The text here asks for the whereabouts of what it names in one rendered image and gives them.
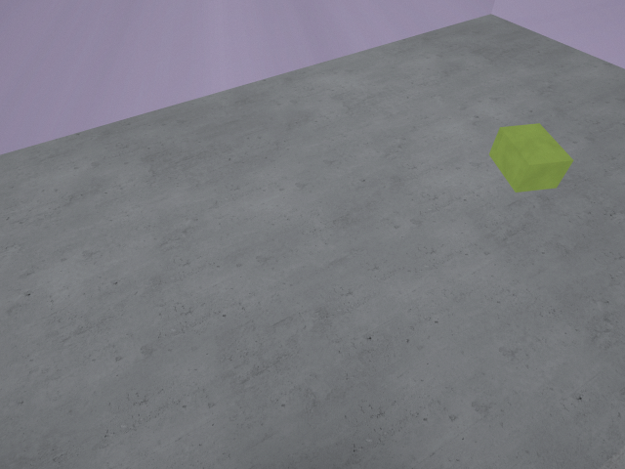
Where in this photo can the carton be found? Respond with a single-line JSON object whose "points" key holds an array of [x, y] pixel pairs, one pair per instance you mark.
{"points": [[529, 157]]}

